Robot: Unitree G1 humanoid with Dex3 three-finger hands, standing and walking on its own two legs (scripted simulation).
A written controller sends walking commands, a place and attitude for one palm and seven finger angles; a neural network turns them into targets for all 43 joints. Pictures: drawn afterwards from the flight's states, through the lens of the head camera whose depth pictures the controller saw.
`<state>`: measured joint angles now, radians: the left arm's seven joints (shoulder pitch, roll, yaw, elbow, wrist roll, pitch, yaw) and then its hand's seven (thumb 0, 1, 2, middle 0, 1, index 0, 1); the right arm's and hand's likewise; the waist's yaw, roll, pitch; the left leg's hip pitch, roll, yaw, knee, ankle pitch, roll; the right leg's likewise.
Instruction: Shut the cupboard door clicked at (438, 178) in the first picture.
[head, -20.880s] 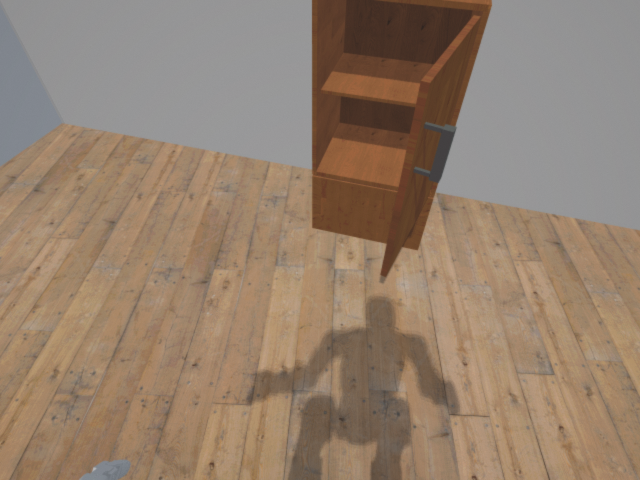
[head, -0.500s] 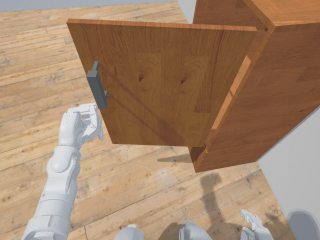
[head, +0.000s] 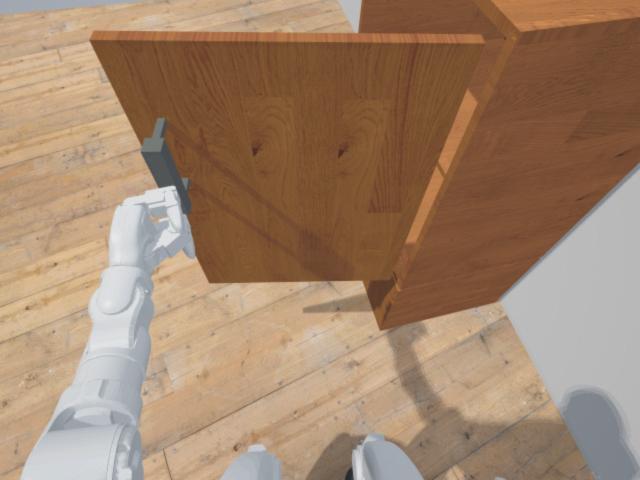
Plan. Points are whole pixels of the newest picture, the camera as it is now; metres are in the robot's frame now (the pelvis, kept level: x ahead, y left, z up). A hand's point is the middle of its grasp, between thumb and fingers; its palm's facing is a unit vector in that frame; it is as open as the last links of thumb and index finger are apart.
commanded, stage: bring the fist close to the handle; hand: left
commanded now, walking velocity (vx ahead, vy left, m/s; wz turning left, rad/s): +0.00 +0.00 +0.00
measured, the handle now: (171, 169) +0.52 +0.20 +0.05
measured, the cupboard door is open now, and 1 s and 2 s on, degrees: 78 67 58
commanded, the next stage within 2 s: push the door shut along its arc in 0.08 s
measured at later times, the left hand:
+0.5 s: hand (193, 203) +0.46 +0.16 +0.05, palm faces -0.06 -1.00 -0.05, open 3.1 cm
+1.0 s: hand (205, 173) +0.50 +0.15 +0.05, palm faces -0.20 -0.98 -0.03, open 3.1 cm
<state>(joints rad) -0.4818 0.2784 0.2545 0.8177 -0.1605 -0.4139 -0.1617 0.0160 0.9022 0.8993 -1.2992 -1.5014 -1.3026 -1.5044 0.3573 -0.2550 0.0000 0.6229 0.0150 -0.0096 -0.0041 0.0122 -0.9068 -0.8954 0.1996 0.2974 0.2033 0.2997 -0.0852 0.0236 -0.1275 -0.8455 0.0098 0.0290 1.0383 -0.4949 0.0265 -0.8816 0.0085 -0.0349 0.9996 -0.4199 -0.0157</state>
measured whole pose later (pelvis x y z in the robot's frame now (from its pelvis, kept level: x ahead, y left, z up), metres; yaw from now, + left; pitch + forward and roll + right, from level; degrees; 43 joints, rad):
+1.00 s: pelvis -0.01 +0.01 -0.02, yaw +0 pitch +24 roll -3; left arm -0.98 0.50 0.29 1.21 -0.10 -0.37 -0.36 0.02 0.90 0.90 -1.30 -1.50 -1.31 -1.50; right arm 0.39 -0.27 0.03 0.65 0.00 0.00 0.00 0.01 -0.91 -0.90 0.20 0.30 0.20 0.30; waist -0.19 0.04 -0.11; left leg -1.06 0.02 0.00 1.16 -0.51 0.03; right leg -1.07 0.02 -0.07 1.08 -0.42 -0.01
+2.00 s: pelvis -0.01 +0.00 -0.04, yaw -2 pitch +31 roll -4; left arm -1.28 0.53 0.40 1.28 0.05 -0.25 0.04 0.00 0.84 0.89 -1.30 -1.50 -1.31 -1.50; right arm 0.48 -0.24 0.06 0.60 -0.09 -0.02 0.07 0.01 -0.91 -0.90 0.20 0.30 0.20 0.30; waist -0.29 0.07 -0.13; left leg -1.26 0.05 -0.02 1.25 -0.54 0.02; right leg -1.26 0.04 -0.08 1.15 -0.43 -0.02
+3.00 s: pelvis +0.00 +0.00 +0.00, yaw -1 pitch +19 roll -1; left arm -0.68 0.27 0.27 0.93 -0.07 -0.45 -0.03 0.02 0.90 0.90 -1.30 -1.50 -1.30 -1.50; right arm 0.40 -0.24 0.00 0.59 -0.01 0.07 0.04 0.01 -0.91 -0.90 0.20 0.30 0.20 0.30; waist -0.13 0.05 -0.13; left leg -0.87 0.02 0.04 1.03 -0.50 0.02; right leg -0.92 0.03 -0.01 0.99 -0.41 -0.02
